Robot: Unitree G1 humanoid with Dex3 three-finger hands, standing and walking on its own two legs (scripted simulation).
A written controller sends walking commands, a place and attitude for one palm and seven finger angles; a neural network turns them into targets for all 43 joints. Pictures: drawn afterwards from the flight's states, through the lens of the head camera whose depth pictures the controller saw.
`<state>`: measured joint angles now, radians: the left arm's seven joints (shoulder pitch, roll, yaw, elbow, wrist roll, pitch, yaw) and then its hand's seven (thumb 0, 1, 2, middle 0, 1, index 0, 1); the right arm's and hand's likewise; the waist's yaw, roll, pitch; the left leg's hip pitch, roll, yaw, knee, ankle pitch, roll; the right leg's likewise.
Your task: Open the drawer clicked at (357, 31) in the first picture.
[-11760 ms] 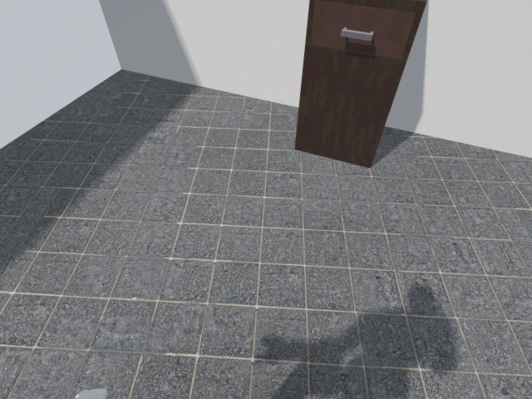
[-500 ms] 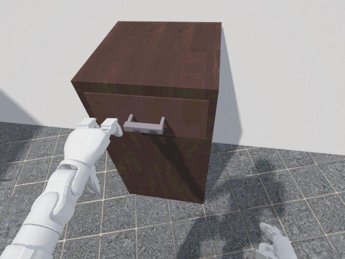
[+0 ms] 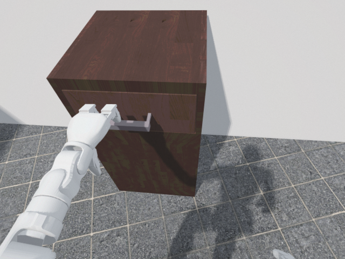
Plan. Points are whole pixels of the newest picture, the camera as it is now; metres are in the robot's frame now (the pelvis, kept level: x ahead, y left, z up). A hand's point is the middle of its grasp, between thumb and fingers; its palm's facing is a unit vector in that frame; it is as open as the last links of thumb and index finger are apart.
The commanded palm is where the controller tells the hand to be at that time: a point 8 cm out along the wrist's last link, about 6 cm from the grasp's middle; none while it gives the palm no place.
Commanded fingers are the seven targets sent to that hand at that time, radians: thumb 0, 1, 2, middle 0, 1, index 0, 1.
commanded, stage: move the hooked fingers above the handle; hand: left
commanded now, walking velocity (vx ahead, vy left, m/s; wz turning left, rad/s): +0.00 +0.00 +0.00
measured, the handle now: (130, 120) +0.52 +0.18 -0.04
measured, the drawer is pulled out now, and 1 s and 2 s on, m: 0.00 0.00 0.00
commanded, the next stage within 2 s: lower the fingers behind the handle in 1.48 s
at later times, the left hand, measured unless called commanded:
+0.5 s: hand (113, 125) +0.44 +0.19 +0.03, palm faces -0.03 -0.03 -1.00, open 13.9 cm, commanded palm +0.42 +0.20 +0.09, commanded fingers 0.00 -0.50 0.30 -0.30 -1.20 -0.30 -1.20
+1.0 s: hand (121, 119) +0.47 +0.18 +0.02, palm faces -0.04 -0.02 -1.00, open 13.8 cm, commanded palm +0.45 +0.20 +0.08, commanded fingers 0.00 -0.50 0.30 -0.30 -1.20 -0.30 -1.20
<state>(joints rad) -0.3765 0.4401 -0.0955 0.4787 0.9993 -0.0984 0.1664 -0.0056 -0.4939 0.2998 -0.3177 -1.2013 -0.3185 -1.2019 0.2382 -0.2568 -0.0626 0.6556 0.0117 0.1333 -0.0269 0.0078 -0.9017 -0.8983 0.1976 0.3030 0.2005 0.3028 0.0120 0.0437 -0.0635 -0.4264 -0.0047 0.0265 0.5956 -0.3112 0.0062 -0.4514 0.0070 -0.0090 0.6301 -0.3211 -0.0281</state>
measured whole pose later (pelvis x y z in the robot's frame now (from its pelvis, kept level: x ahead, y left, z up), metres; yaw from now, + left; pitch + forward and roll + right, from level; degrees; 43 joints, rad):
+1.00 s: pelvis +0.00 +0.01 -0.01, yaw -1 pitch +16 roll +0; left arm -0.76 0.40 -0.09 0.99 1.09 -0.03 0.31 0.00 -0.49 0.30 -0.33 -1.21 -0.33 -1.22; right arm 0.35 -0.25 -0.07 0.69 0.00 0.14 -0.01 0.00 -0.90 -0.90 0.20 0.30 0.20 0.30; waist -0.10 0.04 -0.13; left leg -0.62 0.01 0.04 0.70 -0.35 0.01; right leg -0.64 0.02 0.01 0.71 -0.34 -0.02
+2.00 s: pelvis +0.00 +0.01 -0.02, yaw -1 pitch +18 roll -1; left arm -0.73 0.41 -0.07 1.00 1.12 -0.09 0.38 -0.01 -0.49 0.30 -0.32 -1.20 -0.32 -1.20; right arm 0.34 -0.25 -0.08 0.70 -0.02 0.13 0.00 0.00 -0.90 -0.90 0.20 0.30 0.20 0.30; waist -0.10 0.03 -0.15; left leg -0.73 0.01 0.03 0.81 -0.39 0.02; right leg -0.74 0.02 -0.01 0.79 -0.37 -0.01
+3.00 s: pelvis -0.04 +0.01 -0.06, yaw +0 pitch +23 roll -1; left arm -0.92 0.45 -0.13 1.12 1.11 0.00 0.39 0.00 -0.49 0.30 -0.29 -1.38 -0.32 -1.20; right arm 0.35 -0.25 -0.04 0.68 -0.01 0.09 -0.02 0.00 -0.90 -0.90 0.20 0.30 0.20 0.30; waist -0.14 0.04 -0.17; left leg -0.99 0.01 0.01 1.01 -0.42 0.02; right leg -0.98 0.02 -0.03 0.98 -0.40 -0.02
